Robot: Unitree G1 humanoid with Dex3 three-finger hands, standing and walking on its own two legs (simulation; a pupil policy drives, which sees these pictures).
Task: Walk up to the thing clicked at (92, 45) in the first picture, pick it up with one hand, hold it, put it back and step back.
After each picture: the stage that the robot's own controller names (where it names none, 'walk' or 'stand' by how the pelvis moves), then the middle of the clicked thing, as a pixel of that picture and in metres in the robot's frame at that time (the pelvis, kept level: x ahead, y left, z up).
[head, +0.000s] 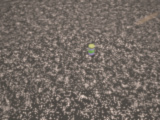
stand; (91, 49) +1.34 -0.08 -0.72
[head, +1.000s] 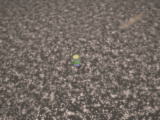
walk; (76, 60) +1.21 +0.20 -0.70
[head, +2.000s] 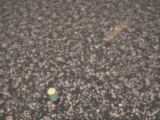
walk; (52, 94) +0.70 +0.35 -0.71
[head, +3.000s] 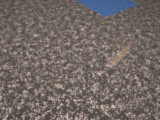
walk; out of the picture +0.46 +0.20 -0.69
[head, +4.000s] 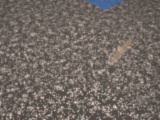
stand; out of the picture +0.37 +0.22 -0.72
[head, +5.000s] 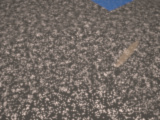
stand; out of the picture +0.36 +0.19 -0.72
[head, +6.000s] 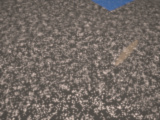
stand; out of the picture +0.40 +0.21 -0.73
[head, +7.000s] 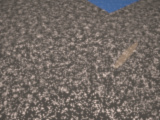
stand; out of the picture +0.38 +0.21 -0.73
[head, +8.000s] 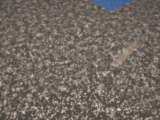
go down; out of the picture +0.38 +0.21 -0.73
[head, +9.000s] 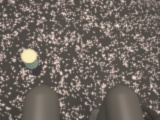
go down; (30, 59) +0.47 +0.22 -0.36
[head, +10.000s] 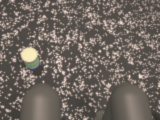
approach; (31, 58) +0.47 +0.22 -0.31
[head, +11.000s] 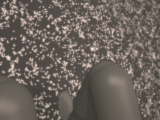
close in; out of the picture +0.46 +0.27 -0.23
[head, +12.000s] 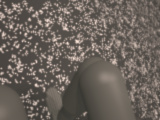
close; out of the picture +0.46 +0.29 -0.23
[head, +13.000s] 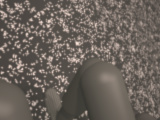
lift; out of the picture +0.43 +0.26 -0.23
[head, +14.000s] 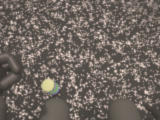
lift; (50, 86) +0.40 +0.18 -0.43
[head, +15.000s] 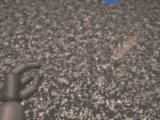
close; out of the picture +0.35 +0.16 -0.67
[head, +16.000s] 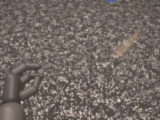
stand; out of the picture +0.35 +0.18 -0.67
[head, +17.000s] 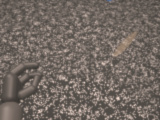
hold; out of the picture +0.36 +0.17 -0.68
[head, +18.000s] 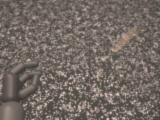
stand; out of the picture +0.34 +0.17 -0.67
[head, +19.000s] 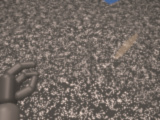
hold; out of the picture +0.35 +0.17 -0.68
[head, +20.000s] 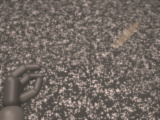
stand; out of the picture +0.36 +0.17 -0.66
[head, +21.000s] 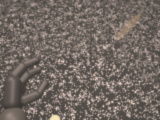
close; out of the picture +0.37 +0.17 -0.60
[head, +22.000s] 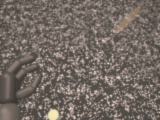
stand; (54, 117) +0.37 +0.17 -0.60
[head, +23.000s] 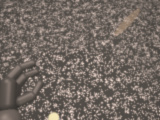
close; (54, 119) +0.36 +0.17 -0.61
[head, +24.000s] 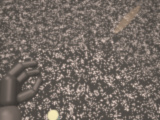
close; (53, 117) +0.37 +0.17 -0.60
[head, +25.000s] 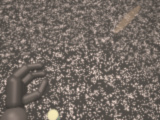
close; (53, 116) +0.37 +0.17 -0.59
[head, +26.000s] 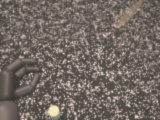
close; (54, 113) +0.37 +0.17 -0.58
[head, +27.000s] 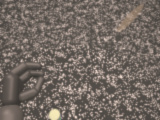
close; (55, 116) +0.37 +0.17 -0.59
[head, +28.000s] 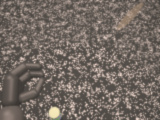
close; (55, 114) +0.37 +0.17 -0.58
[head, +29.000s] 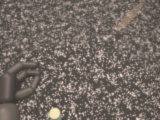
close; (55, 115) +0.37 +0.17 -0.59
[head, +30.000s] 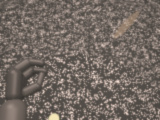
close; out of the picture +0.37 +0.17 -0.62
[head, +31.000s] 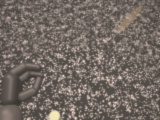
close; (55, 118) +0.36 +0.17 -0.60
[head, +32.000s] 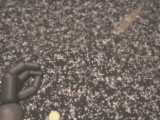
close; (55, 118) +0.37 +0.17 -0.60
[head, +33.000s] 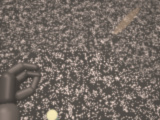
close; (52, 117) +0.37 +0.17 -0.60
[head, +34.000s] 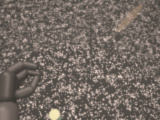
close; (55, 116) +0.37 +0.17 -0.59
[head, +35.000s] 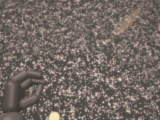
close; (55, 119) +0.37 +0.17 -0.60
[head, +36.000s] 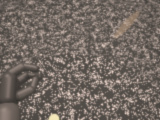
close; out of the picture +0.37 +0.17 -0.61
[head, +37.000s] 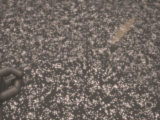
hold; out of the picture +0.35 +0.17 -0.65
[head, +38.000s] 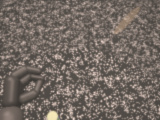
close; (53, 118) +0.37 +0.18 -0.60
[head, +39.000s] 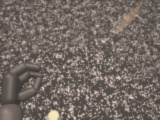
close; (54, 117) +0.37 +0.17 -0.60
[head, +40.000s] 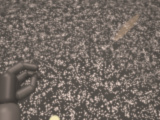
close; out of the picture +0.37 +0.17 -0.62
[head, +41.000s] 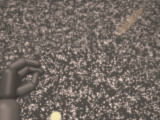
close; (56, 118) +0.36 +0.17 -0.61
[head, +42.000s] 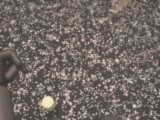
crouch; (48, 103) +0.37 +0.17 -0.53
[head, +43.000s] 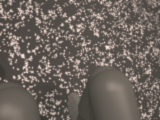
lower; out of the picture +0.42 +0.22 -0.25
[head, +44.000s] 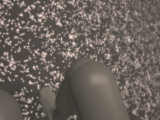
lower; out of the picture +0.40 +0.25 -0.23
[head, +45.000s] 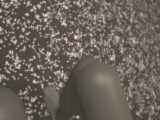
lower; out of the picture +0.41 +0.25 -0.23
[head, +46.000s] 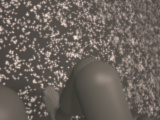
lower; out of the picture +0.41 +0.25 -0.23
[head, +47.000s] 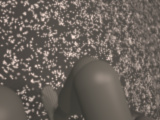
lower; out of the picture +0.41 +0.25 -0.23
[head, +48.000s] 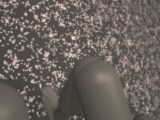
open; out of the picture +0.41 +0.25 -0.23
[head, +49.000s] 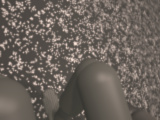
withdraw; out of the picture +0.42 +0.20 -0.23
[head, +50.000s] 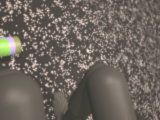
stand; (1, 47) +0.45 +0.14 -0.27
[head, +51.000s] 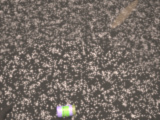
stand; (66, 110) +0.40 +0.08 -0.60
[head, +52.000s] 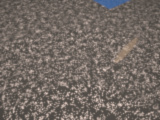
stand; out of the picture +0.37 +0.07 -0.69
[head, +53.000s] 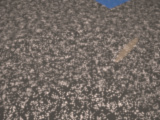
stand; out of the picture +0.36 +0.07 -0.69
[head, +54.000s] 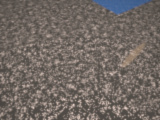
stand; out of the picture +0.38 +0.07 -0.74
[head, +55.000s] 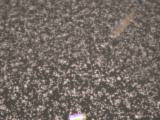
walk; (77, 118) +0.39 +0.04 -0.72
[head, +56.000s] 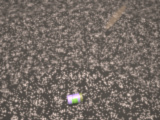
walk; (75, 98) +0.57 +0.08 -0.73
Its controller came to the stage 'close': yes
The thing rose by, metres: 0.01
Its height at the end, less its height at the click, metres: -0.02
